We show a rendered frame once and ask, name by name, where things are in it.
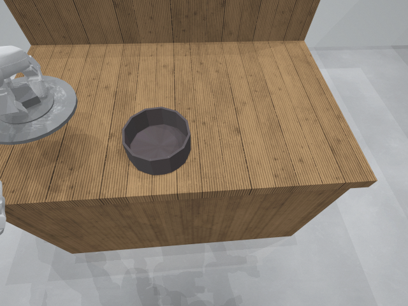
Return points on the left robot hand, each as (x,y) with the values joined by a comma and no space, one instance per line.
(14,60)

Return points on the knob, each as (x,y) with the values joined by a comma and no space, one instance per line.
(25,95)

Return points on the lid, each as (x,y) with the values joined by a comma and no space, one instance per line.
(43,119)

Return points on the pot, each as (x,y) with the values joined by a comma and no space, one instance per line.
(157,140)

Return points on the table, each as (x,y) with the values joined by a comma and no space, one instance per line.
(270,147)

